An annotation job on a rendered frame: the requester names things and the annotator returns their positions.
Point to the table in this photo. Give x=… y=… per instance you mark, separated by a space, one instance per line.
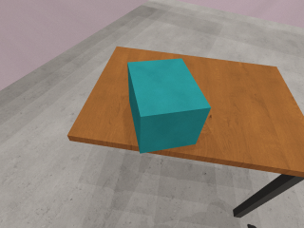
x=254 y=121

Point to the carton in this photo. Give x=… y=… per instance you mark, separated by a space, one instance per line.
x=168 y=108

